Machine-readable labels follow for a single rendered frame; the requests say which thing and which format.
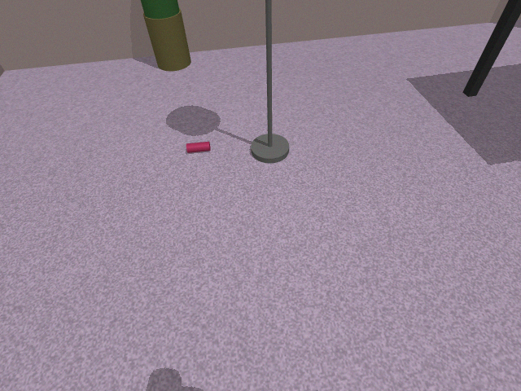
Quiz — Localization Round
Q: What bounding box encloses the potted plant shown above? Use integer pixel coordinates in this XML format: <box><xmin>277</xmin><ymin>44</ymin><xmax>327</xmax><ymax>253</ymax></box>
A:
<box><xmin>141</xmin><ymin>0</ymin><xmax>191</xmax><ymax>72</ymax></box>

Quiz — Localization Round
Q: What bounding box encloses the can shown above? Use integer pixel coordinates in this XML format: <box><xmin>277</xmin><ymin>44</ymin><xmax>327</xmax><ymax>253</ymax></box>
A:
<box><xmin>186</xmin><ymin>142</ymin><xmax>211</xmax><ymax>153</ymax></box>

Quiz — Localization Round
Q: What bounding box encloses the floor lamp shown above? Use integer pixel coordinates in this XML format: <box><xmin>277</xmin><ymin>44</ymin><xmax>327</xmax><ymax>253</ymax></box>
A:
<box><xmin>251</xmin><ymin>0</ymin><xmax>289</xmax><ymax>164</ymax></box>

